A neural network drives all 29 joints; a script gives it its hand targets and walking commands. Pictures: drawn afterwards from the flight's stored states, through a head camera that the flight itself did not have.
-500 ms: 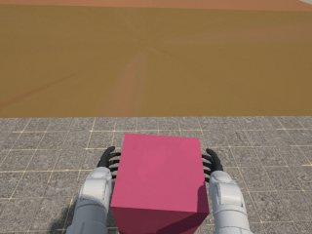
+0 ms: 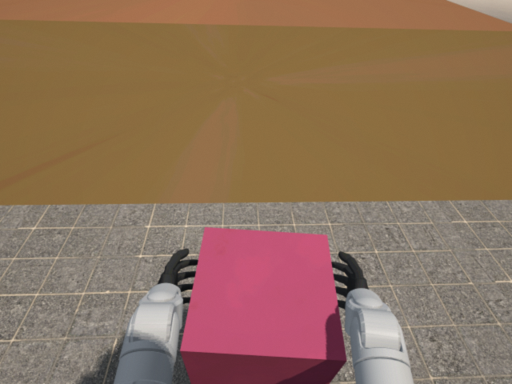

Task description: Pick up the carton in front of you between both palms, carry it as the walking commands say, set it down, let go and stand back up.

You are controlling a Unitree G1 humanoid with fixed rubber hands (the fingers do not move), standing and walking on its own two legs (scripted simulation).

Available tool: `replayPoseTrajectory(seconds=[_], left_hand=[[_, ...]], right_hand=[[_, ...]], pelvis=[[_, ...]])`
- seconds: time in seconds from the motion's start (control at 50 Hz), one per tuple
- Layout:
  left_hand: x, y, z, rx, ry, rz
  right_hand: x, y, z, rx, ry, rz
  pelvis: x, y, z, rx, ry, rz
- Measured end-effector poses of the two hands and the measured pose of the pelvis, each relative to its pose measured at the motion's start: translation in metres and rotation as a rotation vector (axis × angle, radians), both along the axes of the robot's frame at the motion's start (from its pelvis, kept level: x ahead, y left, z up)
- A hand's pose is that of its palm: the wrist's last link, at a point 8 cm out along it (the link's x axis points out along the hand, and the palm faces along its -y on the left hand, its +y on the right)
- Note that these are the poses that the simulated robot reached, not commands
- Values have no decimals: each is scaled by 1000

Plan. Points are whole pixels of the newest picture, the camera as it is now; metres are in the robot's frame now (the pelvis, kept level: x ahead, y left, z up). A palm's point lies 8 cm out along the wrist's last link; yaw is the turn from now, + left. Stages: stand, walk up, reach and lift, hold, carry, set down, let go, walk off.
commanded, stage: reach and lift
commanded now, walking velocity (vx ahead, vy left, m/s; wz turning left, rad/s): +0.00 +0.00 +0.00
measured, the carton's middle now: (260, 319) +0.28 +0.00 -0.05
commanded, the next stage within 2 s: hold in 0.10 s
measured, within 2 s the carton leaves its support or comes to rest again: neither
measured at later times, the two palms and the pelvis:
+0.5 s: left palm (165, 295) +0.27 +0.15 +0.04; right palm (360, 298) +0.27 -0.15 +0.05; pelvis -0.01 +0.00 +0.00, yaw +0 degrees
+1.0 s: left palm (176, 250) +0.33 +0.14 +0.08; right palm (362, 252) +0.34 -0.16 +0.08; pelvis +0.05 -0.01 -0.01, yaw +2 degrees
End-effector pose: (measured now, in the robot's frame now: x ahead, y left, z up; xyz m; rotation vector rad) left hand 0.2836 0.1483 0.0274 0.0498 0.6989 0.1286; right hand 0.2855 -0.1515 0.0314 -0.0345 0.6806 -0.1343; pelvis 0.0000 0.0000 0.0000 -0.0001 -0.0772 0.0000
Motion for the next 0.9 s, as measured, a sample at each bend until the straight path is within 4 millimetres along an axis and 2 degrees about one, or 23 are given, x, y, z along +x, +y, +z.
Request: replayPoseTrajectory(seconds=[0.14, 0.3, 0.48, 0.68, 0.82, 0.9], left_hand=[[-2, 0, 4, 1, -5, 0], [-8, 0, 19, -3, -31, 5], [-13, 0, 16, -7, -6, 10], [-10, 0, 18, -13, -20, 14], [3, -2, 26, -15, -59, 25], [20, -11, 39, -31, -100, 43]], right_hand=[[-2, 0, 4, 0, -6, 0], [-7, 0, 19, 2, -33, 2], [-11, 0, 16, 6, -9, -1], [-9, 0, 19, 13, -23, -7], [6, -3, 25, 29, -62, -8], [23, -10, 35, 51, -102, -15]], pelvis=[[0, 0, 1, 0, -10, 0], [-3, -1, 2, 0, -35, -1], [-12, -1, 0, 0, -48, 1], [-15, -1, -1, 1, -35, -1], [-2, -5, -8, 4, 63, -11], [17, -14, -14, -4, 96, 0]])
